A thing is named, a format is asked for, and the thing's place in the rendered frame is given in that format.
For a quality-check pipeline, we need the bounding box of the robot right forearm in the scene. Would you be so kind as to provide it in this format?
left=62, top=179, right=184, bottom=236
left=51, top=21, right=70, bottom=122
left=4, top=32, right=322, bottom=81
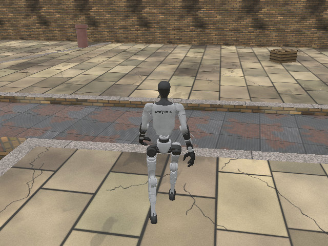
left=183, top=125, right=194, bottom=152

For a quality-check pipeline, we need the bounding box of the robot right shin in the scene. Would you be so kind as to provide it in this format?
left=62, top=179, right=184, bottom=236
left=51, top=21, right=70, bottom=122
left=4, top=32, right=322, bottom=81
left=170, top=163, right=178, bottom=194

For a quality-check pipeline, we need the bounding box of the robot torso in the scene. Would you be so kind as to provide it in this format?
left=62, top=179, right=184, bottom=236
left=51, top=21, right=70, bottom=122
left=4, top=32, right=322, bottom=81
left=152, top=101, right=176, bottom=154

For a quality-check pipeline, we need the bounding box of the robot right hand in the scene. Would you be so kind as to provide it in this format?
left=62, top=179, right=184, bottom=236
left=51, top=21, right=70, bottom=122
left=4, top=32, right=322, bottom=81
left=183, top=151, right=195, bottom=167

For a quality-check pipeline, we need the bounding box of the robot left upper arm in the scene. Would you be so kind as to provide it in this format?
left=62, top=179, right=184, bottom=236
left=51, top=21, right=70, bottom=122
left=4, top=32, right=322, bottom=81
left=141, top=103, right=153, bottom=130

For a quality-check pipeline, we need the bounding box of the robot right upper arm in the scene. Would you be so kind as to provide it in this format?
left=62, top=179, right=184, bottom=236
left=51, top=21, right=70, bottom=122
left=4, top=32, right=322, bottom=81
left=175, top=103, right=188, bottom=132

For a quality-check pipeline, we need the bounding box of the robot left hand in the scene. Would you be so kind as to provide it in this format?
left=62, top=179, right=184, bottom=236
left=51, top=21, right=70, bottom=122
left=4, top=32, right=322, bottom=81
left=139, top=137, right=151, bottom=146

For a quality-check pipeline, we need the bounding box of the robot left forearm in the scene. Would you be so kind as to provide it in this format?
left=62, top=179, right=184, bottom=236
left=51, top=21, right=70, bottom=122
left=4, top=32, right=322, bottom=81
left=139, top=123, right=147, bottom=139

